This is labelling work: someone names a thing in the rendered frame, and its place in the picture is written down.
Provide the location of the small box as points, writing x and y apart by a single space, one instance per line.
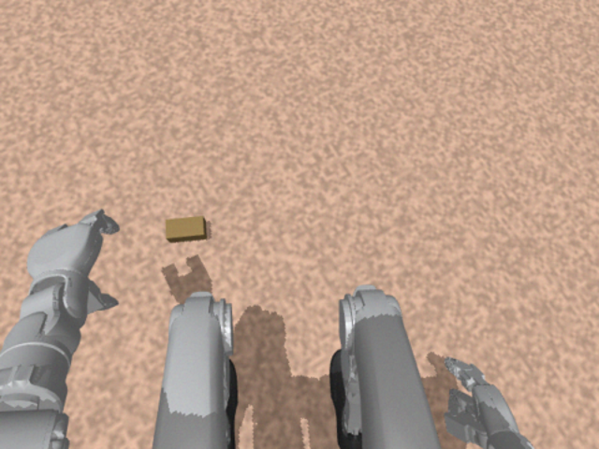
186 229

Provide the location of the right robot foot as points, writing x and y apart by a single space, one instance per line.
345 440

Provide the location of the left robot arm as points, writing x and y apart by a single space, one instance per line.
36 358

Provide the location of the left robot hand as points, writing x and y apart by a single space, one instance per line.
75 248

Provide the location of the right robot arm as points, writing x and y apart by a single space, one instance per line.
508 440

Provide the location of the right robot hand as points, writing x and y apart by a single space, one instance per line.
474 419

